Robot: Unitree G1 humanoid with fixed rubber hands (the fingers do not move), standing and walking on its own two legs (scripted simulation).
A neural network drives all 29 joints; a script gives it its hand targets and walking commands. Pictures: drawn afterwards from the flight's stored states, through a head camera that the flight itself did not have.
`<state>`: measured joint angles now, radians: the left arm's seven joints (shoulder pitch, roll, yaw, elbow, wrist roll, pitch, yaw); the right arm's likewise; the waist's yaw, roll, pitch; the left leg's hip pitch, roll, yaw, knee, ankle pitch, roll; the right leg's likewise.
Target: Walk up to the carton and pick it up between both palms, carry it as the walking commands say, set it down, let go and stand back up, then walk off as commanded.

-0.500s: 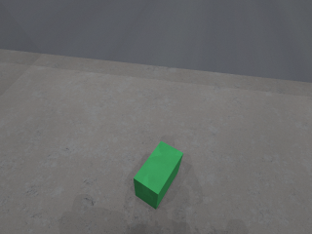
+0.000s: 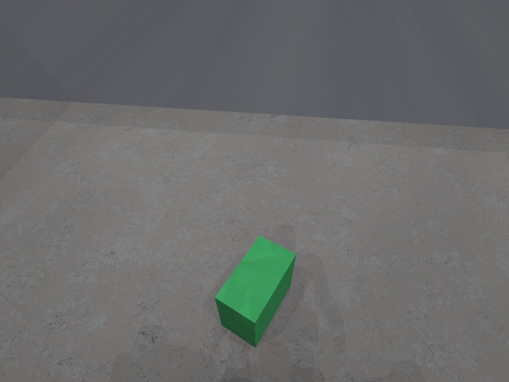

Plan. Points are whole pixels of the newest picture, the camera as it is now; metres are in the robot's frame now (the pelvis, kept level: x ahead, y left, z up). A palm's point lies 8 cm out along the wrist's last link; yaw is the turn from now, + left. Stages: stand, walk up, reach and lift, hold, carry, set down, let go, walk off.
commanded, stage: walk up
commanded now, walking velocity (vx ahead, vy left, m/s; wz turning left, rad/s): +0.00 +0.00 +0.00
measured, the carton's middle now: (257, 291) +0.55 +0.01 -0.65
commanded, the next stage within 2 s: none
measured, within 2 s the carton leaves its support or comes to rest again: neither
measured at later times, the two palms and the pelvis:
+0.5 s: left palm out of the picture -0.01 +0.23 -0.15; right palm out of the picture +0.00 -0.21 -0.14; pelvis +0.00 +0.02 +0.00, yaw +1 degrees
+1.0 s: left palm out of the picture -0.01 +0.24 -0.15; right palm out of the picture -0.01 -0.20 -0.14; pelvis +0.01 +0.03 +0.00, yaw +1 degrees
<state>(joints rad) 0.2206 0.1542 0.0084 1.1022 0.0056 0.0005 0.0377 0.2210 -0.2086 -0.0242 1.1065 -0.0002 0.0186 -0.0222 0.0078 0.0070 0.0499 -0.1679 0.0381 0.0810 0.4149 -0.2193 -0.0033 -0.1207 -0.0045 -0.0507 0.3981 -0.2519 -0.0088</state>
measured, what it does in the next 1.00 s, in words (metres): stands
